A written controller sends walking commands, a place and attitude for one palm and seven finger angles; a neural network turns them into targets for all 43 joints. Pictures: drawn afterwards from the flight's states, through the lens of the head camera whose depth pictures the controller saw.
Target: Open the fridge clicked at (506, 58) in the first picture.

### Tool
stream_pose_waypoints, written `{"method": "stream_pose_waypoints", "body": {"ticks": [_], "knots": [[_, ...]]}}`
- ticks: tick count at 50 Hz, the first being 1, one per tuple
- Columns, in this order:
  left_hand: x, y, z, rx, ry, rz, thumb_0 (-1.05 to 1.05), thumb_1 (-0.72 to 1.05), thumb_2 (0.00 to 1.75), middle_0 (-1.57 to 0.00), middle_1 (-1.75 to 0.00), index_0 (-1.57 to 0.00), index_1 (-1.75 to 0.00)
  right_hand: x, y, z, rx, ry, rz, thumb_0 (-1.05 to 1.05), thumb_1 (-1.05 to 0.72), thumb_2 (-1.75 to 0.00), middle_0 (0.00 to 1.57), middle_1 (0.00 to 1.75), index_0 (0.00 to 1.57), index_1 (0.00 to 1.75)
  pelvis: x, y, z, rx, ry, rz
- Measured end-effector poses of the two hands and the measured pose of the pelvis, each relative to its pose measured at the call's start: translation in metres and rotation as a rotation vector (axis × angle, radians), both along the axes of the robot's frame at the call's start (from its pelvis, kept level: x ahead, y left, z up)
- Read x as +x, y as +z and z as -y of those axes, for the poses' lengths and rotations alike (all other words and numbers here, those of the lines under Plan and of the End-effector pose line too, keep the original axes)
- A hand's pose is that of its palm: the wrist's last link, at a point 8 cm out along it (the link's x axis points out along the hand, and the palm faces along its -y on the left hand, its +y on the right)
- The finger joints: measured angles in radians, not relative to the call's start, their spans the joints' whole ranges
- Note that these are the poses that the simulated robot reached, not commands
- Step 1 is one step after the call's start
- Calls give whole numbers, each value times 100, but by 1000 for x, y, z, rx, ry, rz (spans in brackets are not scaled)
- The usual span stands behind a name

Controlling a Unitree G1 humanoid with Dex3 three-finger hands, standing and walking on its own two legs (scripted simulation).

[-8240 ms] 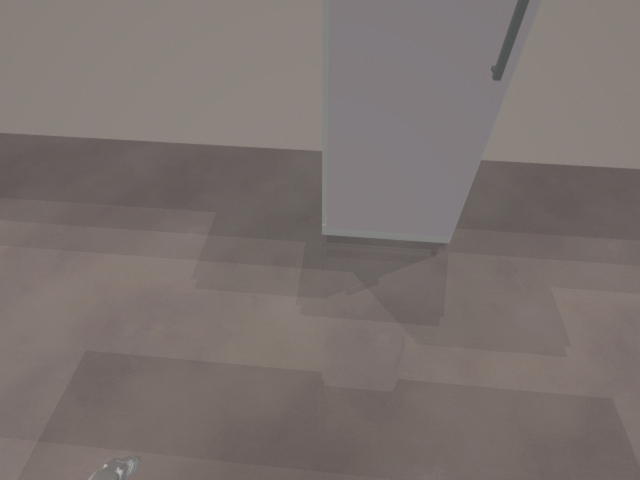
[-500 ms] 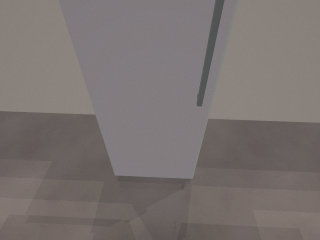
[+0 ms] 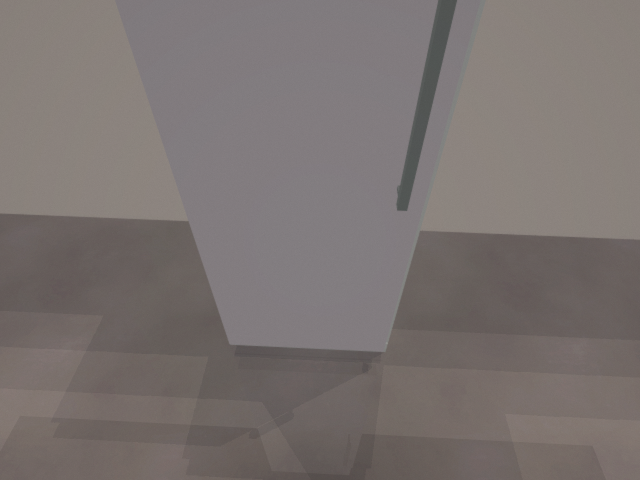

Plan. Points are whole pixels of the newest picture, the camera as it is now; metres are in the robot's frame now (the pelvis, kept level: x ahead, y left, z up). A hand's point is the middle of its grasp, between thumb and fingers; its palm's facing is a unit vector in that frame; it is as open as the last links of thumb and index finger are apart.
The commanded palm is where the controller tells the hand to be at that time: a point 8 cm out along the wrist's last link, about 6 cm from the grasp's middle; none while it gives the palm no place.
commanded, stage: look again from close up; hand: right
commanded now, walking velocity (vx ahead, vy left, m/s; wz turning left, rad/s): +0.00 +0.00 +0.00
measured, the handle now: (419, 114) +0.61 -0.12 +0.17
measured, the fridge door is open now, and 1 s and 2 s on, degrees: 0 0 0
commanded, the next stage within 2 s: none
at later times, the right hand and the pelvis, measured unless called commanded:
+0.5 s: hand out of the picture +0.03 -0.19 -0.17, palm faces -0.02 +0.97 -0.24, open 7.3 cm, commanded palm none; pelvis +0.01 +0.01 +0.00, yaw +0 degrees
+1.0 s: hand out of the picture +0.03 -0.19 -0.17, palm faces -0.02 +0.97 -0.23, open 7.3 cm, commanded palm none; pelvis +0.02 +0.00 +0.00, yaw +1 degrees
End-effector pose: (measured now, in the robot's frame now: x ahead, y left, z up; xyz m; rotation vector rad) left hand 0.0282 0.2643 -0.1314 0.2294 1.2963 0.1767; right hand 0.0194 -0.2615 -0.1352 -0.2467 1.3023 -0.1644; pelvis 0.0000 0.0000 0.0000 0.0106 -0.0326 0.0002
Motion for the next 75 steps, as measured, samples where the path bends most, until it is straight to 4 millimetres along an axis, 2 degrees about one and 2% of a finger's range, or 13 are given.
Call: {"method": "stream_pose_waypoints", "body": {"ticks": [14, 37, 75], "knots": [[16, -1, 8, -25, 2, 22, 1, 91, 90, -20, -30, -20, -30, 16, -1, -15, 20, 3, 22, 0, -91, -90, 21, 30, 21, 30, 8, 2, -3, -4, 4, 6], [0, -4, 10, -32, 29, -34, 1, 91, 90, -20, -30, -20, -30, 3, -3, -21, 31, -13, -35, 0, -91, -90, 21, 30, 20, 30, 14, 3, -5, -4, 11, 5], [4, -7, 21, -52, 45, -54, 1, 91, 90, -20, -30, -20, -30, 13, -5, -30, 50, -13, -53, 0, -91, -90, 21, 30, 20, 30, 26, 3, -4, -7, 21, -6]]}}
